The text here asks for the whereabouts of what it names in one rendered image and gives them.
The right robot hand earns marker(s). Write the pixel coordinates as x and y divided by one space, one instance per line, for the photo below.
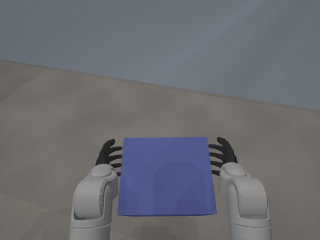
227 156

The left robot forearm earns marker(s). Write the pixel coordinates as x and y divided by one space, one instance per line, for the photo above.
91 212

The left robot hand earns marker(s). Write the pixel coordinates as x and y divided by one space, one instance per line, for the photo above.
104 157

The right robot forearm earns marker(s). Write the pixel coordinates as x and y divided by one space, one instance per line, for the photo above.
247 203

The carton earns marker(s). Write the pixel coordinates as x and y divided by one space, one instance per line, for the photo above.
166 176

